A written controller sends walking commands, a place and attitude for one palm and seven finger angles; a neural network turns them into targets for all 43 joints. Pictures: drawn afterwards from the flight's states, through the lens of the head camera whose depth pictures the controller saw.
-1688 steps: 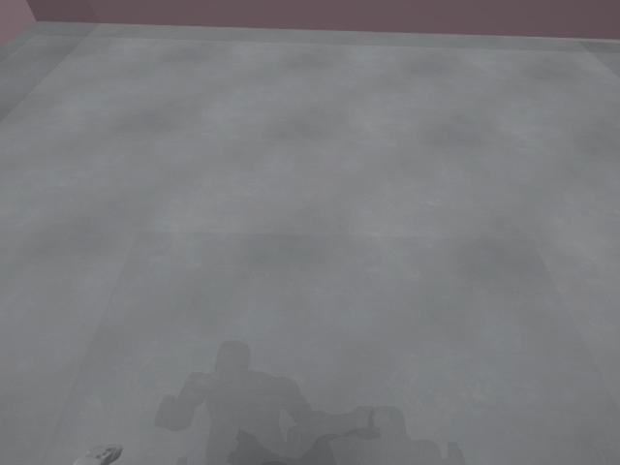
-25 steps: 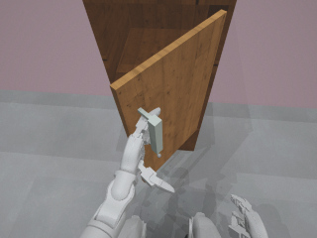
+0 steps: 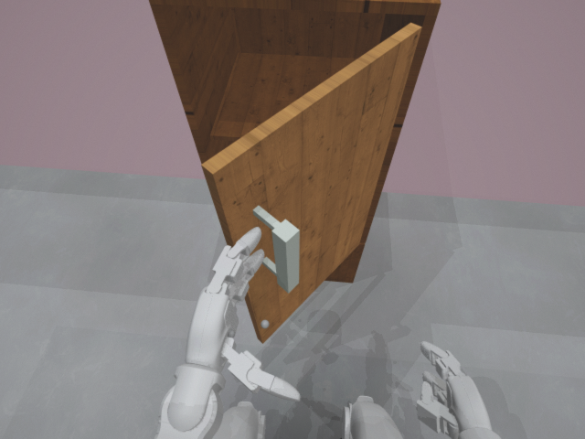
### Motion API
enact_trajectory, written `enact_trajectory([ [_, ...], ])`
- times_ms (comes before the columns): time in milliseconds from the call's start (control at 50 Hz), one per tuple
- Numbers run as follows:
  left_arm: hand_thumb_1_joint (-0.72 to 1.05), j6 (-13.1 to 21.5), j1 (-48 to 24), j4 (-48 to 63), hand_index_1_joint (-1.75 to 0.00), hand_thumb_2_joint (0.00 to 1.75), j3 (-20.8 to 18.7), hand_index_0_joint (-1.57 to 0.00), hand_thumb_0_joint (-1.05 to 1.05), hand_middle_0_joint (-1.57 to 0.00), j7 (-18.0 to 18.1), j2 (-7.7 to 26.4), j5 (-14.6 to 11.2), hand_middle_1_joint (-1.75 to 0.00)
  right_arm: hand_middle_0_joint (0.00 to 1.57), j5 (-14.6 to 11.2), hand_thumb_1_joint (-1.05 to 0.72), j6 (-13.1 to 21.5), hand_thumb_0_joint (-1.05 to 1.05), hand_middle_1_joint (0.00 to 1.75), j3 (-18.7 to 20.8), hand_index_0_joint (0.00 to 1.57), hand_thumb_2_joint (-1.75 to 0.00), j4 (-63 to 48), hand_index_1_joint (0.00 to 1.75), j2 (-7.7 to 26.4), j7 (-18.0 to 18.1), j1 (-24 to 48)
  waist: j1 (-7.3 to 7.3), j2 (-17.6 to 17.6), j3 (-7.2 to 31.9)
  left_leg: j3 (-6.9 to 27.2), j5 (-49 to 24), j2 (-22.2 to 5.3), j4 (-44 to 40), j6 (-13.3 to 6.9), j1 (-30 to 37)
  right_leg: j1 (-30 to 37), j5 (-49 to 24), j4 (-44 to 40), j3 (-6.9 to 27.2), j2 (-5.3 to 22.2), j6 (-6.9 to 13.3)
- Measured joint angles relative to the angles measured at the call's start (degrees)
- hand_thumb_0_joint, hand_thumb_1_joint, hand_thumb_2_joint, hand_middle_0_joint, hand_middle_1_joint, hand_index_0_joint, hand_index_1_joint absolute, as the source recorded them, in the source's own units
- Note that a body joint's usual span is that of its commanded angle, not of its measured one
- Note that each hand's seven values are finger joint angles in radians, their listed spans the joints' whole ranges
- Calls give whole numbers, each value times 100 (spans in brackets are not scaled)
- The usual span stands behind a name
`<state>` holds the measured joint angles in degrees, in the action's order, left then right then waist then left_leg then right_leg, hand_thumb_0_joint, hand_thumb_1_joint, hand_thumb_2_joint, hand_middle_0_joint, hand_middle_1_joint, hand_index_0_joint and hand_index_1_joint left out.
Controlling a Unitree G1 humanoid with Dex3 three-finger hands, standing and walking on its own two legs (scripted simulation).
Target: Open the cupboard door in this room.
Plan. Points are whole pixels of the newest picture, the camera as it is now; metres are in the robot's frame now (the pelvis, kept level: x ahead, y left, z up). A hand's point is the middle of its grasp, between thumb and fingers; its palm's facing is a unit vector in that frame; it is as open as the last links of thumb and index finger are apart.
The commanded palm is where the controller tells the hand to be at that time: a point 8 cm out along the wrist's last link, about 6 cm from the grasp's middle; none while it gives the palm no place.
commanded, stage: slide the hand sideways off the handle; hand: left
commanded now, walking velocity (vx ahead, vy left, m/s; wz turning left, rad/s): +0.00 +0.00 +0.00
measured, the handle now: (276, 250) +0.36 +0.04 +0.04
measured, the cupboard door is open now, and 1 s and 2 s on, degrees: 52 52 52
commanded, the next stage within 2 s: draw the hand back to the body in 0.48 s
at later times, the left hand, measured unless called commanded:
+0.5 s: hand (223, 359) +0.21 +0.09 +0.05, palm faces -0.09 -1.00 -0.02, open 16.3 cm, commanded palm +0.19 +0.14 +0.05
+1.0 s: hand (161, 356) +0.20 +0.14 +0.11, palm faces -0.08 -0.99 -0.07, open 16.3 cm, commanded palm +0.17 +0.20 +0.13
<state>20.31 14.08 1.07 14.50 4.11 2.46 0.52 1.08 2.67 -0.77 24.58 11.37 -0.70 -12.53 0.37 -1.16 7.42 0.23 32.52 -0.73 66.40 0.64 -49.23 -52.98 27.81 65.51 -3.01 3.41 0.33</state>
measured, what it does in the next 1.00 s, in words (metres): stands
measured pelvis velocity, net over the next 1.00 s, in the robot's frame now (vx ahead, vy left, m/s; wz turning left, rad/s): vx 0.01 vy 0.00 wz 0.01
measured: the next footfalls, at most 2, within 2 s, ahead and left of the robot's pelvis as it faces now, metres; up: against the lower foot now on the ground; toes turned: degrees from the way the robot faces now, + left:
none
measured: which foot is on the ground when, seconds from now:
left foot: down 0.00-1.00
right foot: down 0.00-1.00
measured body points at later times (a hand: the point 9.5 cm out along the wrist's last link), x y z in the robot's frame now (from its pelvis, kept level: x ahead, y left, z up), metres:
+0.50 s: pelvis +0.01 -0.01 -0.01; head +0.08 -0.02 +0.43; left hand +0.21 +0.15 +0.05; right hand +0.20 -0.23 -0.09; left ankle +0.00 +0.13 -0.65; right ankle +0.04 -0.12 -0.65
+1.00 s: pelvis +0.01 +0.00 +0.02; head +0.04 -0.01 +0.47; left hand +0.20 +0.19 +0.12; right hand +0.19 -0.22 -0.04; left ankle +0.00 +0.13 -0.65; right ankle +0.04 -0.12 -0.65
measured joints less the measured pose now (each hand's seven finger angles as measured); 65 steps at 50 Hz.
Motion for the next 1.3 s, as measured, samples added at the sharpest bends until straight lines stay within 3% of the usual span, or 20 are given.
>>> enact_trajectory([
  [140,-50,25,492,407,-31,30,-151,-18,-1,-18,-286,165,-37,-31,20,-6,-90,37,1,30,-9,20,-90,-118,30,18,58,22,-39,16,32,71,92,-10,117,36,-75,-52,112,115,-66,-4,29],
  [340,-50,-39,1056,883,-32,30,-470,-19,-1,-18,-616,303,-312,-31,20,-54,-90,65,1,30,34,20,-90,-218,30,40,107,-42,-29,-9,80,116,198,-44,259,75,-172,-146,217,253,-104,-33,63],
  [500,-50,126,1548,1199,-30,30,-713,-16,-1,-16,-884,444,-509,-30,20,-74,-90,141,1,30,70,20,-90,-244,30,105,134,-147,-52,-32,140,161,265,-42,433,86,-317,-269,285,406,-140,-27,73],
  [660,-50,9,1491,1417,-30,30,-676,-15,-1,-15,-978,552,-527,-30,20,-102,-90,178,2,30,77,20,-90,-303,30,129,190,-132,-68,-47,121,178,307,-42,647,73,-470,-401,300,572,-147,-26,68],
  [840,-50,-537,1710,1956,-30,30,-1157,-15,-1,-15,-1011,784,-828,-30,20,-237,-90,94,2,30,-82,20,-90,-346,30,61,310,-318,-42,-150,59,152,56,-56,-9,38,296,387,42,-114,-145,-61,22],
  [1100,-47,-812,1978,2147,-30,32,-1752,-15,-1,-16,-1422,1095,-1269,-30,20,-333,-90,391,2,30,-95,20,-90,-229,30,217,425,-429,-49,-141,-26,162,-155,-74,-735,-16,1243,1406,-216,-947,-184,-105,-42],
  [1200,-37,-1549,2123,2497,-30,36,-1724,-16,-1,-16,-396,1366,-461,-30,20,-262,-90,316,2,30,-149,20,-90,-68,30,148,651,-423,-142,-146,-64,93,-335,-48,-1298,-44,1859,1994,-381,-1469,-131,-96,-91],
  [1300,-22,-1899,2180,2527,-30,42,-1811,-16,-1,-17,137,1422,-183,-30,20,-202,-90,351,2,30,-261,20,-90,156,30,99,749,-375,-210,-212,-212,49,-586,-7,-1954,-92,2533,2660,-615,-2100,-108,-76,-125],
])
